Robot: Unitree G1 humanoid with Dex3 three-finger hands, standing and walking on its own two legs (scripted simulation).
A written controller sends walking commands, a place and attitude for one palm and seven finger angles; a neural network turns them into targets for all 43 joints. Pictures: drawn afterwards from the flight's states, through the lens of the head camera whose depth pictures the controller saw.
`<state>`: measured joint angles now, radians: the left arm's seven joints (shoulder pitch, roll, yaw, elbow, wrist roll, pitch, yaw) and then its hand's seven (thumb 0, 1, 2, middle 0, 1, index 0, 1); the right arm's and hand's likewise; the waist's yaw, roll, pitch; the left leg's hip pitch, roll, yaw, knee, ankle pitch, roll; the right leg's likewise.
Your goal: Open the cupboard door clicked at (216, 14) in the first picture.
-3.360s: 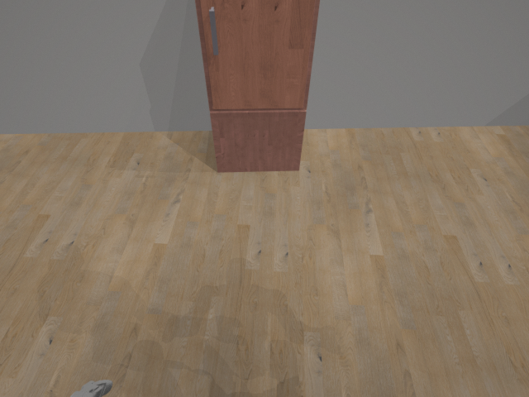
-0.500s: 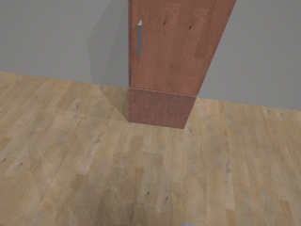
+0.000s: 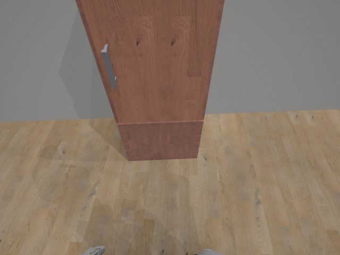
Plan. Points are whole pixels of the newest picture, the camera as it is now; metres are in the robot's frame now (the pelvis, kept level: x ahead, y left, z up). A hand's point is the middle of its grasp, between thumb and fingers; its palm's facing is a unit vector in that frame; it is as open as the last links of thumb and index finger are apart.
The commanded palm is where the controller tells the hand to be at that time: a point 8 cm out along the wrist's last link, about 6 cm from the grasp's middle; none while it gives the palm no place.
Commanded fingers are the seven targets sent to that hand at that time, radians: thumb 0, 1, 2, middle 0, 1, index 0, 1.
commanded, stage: take the last steps up to it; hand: left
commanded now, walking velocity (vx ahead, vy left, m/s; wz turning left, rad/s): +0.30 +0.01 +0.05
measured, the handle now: (110, 67) +0.74 +0.22 +0.02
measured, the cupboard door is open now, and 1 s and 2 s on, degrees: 0 0 0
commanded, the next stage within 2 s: come to a stop and stand still in 0.40 s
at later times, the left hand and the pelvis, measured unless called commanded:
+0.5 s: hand out of the picture +0.08 +0.17 -0.17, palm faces +0.15 -0.98 -0.13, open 7.3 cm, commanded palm none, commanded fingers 0.00 0.90 0.90 -0.20 -0.30 -0.20 -0.30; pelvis +0.15 +0.01 +0.01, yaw +2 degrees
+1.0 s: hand (113, 223) +0.23 +0.16 -0.14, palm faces +0.08 -0.96 -0.26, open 7.3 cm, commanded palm none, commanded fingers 0.00 0.90 0.90 -0.20 -0.30 -0.20 -0.30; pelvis +0.17 -0.02 +0.01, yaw +3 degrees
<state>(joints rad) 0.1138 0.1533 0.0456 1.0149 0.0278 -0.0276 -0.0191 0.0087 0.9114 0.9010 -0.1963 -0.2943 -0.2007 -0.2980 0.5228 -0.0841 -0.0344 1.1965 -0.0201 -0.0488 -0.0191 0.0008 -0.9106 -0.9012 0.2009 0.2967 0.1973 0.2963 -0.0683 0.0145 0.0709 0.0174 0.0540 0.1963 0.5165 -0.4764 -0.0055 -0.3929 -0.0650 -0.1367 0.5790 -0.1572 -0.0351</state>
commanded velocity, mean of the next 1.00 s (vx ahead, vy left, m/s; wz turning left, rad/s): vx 0.02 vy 0.03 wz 0.01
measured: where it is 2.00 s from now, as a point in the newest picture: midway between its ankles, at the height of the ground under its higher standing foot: outside the picture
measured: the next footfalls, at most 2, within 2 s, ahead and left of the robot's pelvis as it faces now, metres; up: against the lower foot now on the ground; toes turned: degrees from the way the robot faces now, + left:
left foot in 0.44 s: +0.23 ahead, +0.12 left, +0.00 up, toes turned +10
right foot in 0.80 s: +0.26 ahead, -0.12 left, +0.00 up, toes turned -4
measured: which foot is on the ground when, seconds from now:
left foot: down 0.00-0.00, up 0.02-0.42, down 0.44-0.82, up 0.84-1.00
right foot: down 0.00-0.46, up 0.48-0.78, down 0.80-1.00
